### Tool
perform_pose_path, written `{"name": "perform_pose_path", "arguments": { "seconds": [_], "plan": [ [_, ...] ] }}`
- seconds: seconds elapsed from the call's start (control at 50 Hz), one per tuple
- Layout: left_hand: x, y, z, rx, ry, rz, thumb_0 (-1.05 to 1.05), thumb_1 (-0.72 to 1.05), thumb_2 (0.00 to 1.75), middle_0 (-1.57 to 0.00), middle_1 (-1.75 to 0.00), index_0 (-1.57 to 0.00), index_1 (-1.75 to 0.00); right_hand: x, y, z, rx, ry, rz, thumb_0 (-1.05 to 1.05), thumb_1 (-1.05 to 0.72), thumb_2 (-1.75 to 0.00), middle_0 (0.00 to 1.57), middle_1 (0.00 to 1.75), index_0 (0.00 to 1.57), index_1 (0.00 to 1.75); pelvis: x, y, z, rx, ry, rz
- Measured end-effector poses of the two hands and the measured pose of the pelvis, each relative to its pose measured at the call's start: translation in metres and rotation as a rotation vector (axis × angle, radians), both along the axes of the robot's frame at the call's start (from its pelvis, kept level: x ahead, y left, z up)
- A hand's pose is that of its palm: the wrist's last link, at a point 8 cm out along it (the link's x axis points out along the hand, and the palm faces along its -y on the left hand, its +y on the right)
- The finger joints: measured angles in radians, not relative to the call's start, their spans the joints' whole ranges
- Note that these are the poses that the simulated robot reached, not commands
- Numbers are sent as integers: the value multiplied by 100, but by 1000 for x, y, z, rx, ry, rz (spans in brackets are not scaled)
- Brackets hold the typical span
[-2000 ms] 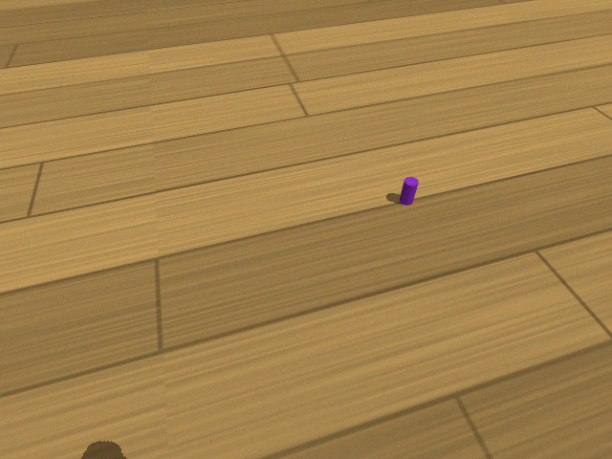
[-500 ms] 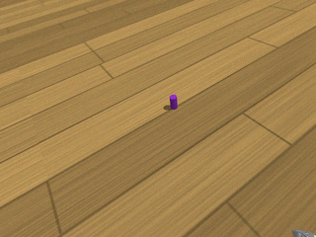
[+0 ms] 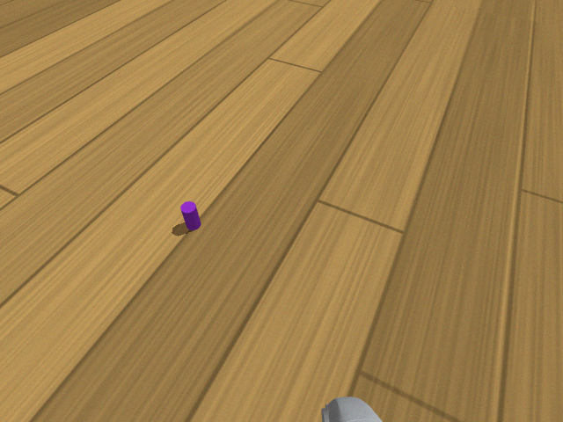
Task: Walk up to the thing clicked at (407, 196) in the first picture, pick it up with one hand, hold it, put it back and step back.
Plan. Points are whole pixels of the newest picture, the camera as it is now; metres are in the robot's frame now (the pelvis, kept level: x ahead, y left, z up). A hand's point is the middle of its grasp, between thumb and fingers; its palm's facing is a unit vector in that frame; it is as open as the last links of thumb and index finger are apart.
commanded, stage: walk up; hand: left
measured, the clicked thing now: (191, 216) +1.03 +0.32 -0.70
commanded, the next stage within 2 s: none
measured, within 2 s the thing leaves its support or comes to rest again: neither
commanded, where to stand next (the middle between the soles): +0.65 +0.58 m, yaw -66 degrees
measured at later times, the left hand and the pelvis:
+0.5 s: hand (61, 300) +0.38 +0.38 -0.11, palm faces -0.30 -0.76 -0.58, open 7.4 cm; pelvis +0.22 +0.12 -0.01, yaw -19 degrees
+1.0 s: hand (41, 201) +0.64 +0.52 -0.13, palm faces -0.56 -0.61 -0.56, open 7.4 cm; pelvis +0.40 +0.32 -0.02, yaw -35 degrees
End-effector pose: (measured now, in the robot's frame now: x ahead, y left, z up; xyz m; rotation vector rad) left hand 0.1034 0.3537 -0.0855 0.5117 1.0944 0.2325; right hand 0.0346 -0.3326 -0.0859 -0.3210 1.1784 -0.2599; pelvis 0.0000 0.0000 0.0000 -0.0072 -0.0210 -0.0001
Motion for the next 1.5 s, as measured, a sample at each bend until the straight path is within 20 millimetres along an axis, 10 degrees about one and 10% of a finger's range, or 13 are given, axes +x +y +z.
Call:
{"name": "perform_pose_path", "arguments": {
  "seconds": [0.14, 0.26, 0.46, 0.66, 0.76, 1.0, 1.32, 1.5],
  "plan": [
    [135, 6, 29, 5, -28, -177, 1, 91, 90, -20, -30, -20, -30, -20, 42, -5, 41, 79, -148, 1, -90, -90, 21, 30, 20, 30, 66, 37, 11, 22, 11, -101],
    [235, -1, 29, 36, -126, -279, 1, 90, 90, -21, -30, -20, -30, 15, 70, -44, 86, 92, -218, 1, -90, -90, 21, 30, 20, 30, 125, 52, -12, 16, -6, -177],
    [268, 43, 27, 73, -73, -287, 1, 90, 90, -21, -30, -21, -30, 179, 111, -41, 97, -169, -153, 1, -90, -90, 21, 30, 20, 30, 201, 105, -12, -20, -23, -299],
    [361, 174, 2, 170, -2, -366, 1, 89, 90, -22, -30, -21, -30, 259, 170, -34, -46, -215, -216, 1, -91, -90, 20, 30, 20, 30, 292, 209, -43, -18, 30, -415],
    [435, 216, -19, 195, 37, -389, 1, 90, 90, -21, -30, -21, -30, 249, 234, -32, -75, -168, -328, 0, -91, -90, 20, 30, 20, 30, 326, 255, -45, -7, 18, -490],
    [556, 195, -1, 83, 19, -635, 1, 90, 90, -21, -30, -21, -30, 197, 377, -33, 22, 35, -605, 1, -90, -90, 21, 30, 21, 30, 396, 323, -17, -2, 40, -617],
    [684, 314, -7, 120, -131, -776, 1, 89, 90, -21, -30, -21, -30, 303, 472, -52, -68, -128, -604, 1, -90, -90, 21, 30, 21, 30, 479, 475, -53, 1, 18, -752],
    [740, 379, -18, 126, -66, -756, 1, 90, 90, -21, -30, -21, -30, 309, 607, -54, 1, -56, -738, 1, -90, -90, 21, 30, 20, 30, 516, 548, -42, -27, 3, -829]
  ]
}}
